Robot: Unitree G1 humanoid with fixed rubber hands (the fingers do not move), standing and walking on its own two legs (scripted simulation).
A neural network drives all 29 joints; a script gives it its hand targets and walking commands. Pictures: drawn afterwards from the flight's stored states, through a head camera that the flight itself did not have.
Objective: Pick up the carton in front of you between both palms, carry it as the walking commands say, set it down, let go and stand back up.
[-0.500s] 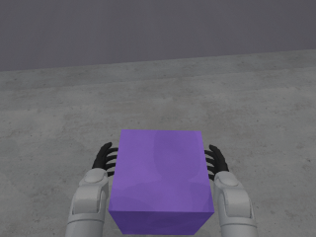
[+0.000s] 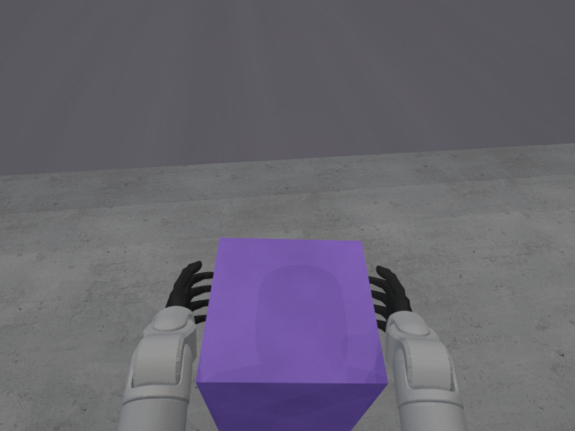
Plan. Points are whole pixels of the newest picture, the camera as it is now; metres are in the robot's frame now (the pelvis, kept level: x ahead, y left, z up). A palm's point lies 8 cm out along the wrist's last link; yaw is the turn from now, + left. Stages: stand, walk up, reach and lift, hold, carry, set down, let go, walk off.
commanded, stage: carry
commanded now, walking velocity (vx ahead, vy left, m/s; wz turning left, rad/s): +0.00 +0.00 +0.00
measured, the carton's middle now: (287, 340) +0.29 +0.00 -0.04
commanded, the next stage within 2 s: hold in 1.68 s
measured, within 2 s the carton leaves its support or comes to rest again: neither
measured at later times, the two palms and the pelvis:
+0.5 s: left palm (181, 331) +0.27 +0.15 +0.04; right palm (405, 336) +0.27 -0.15 +0.04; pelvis -0.02 +0.00 +0.00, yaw +0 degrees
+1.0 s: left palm (178, 356) +0.23 +0.14 +0.04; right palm (416, 361) +0.23 -0.16 +0.04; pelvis -0.06 -0.01 +0.00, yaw +0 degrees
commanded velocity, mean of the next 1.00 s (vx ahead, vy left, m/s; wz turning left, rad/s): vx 0.00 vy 0.00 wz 0.00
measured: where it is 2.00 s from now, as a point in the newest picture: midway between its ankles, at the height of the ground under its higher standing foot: outside the picture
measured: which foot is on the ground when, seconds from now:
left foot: down 0.00-1.00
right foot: down 0.00-1.00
